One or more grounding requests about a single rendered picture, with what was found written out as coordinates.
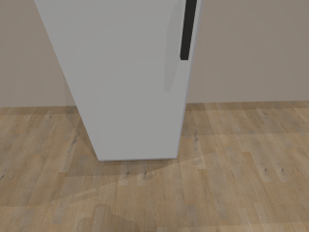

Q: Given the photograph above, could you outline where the handle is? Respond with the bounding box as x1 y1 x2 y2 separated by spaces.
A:
180 0 197 61

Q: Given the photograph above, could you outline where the fridge door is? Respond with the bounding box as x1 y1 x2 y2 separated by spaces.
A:
34 0 201 160

